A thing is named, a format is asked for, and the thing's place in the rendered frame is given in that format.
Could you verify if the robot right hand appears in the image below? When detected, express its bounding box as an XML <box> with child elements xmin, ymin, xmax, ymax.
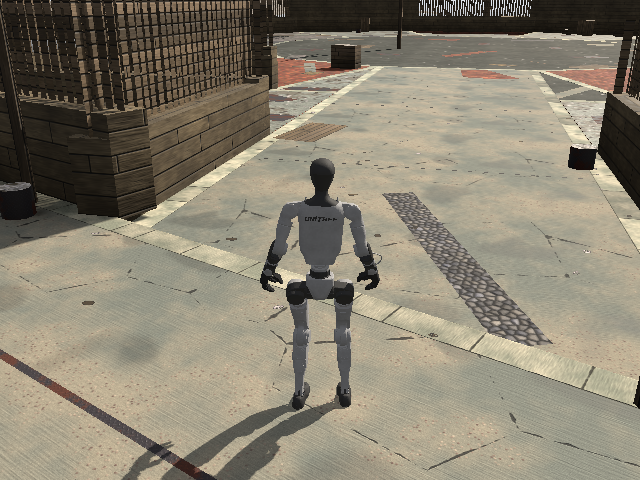
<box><xmin>357</xmin><ymin>270</ymin><xmax>380</xmax><ymax>290</ymax></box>

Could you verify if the robot left hand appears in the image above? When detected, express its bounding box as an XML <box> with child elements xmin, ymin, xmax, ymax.
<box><xmin>260</xmin><ymin>271</ymin><xmax>283</xmax><ymax>292</ymax></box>

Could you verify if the left robot upper arm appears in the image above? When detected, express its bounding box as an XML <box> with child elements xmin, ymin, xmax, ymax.
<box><xmin>272</xmin><ymin>201</ymin><xmax>301</xmax><ymax>256</ymax></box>

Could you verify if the robot right thigh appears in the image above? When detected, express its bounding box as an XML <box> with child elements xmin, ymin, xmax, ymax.
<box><xmin>334</xmin><ymin>279</ymin><xmax>354</xmax><ymax>346</ymax></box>

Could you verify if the right robot foot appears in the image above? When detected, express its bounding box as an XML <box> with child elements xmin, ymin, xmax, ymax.
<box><xmin>337</xmin><ymin>382</ymin><xmax>351</xmax><ymax>407</ymax></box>

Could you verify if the robot left forearm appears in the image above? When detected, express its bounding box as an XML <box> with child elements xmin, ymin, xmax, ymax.
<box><xmin>263</xmin><ymin>240</ymin><xmax>282</xmax><ymax>276</ymax></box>

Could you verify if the right robot upper arm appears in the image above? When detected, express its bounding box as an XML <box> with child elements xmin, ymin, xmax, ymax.
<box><xmin>342</xmin><ymin>202</ymin><xmax>370</xmax><ymax>257</ymax></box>

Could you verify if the robot right forearm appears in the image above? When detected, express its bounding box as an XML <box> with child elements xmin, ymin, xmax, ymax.
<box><xmin>359</xmin><ymin>242</ymin><xmax>378</xmax><ymax>275</ymax></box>

